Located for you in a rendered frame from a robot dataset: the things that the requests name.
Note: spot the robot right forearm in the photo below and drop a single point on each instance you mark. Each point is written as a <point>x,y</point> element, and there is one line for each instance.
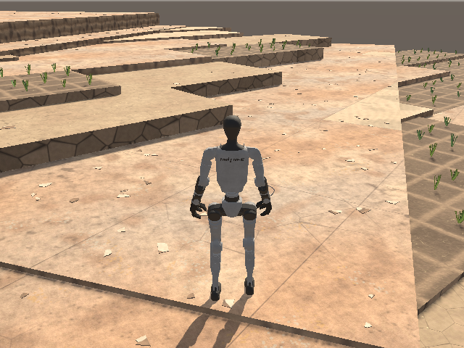
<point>264,193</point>

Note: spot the robot left upper arm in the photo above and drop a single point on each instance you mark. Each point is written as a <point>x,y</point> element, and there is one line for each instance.
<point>209,154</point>

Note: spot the robot right hand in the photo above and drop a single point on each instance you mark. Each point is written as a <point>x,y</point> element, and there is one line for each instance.
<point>262,205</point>

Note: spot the robot left forearm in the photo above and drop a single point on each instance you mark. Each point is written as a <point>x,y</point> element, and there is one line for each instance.
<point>198,193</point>

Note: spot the robot right upper arm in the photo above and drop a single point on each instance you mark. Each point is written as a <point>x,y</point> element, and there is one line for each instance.
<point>254,153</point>

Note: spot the robot right shin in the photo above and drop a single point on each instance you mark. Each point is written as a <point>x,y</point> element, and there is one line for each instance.
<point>249,263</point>

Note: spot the left robot thigh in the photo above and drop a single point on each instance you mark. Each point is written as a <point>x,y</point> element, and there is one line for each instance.
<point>214,213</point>

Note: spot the robot left hand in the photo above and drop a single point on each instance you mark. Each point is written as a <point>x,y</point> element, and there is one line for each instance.
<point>195,208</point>

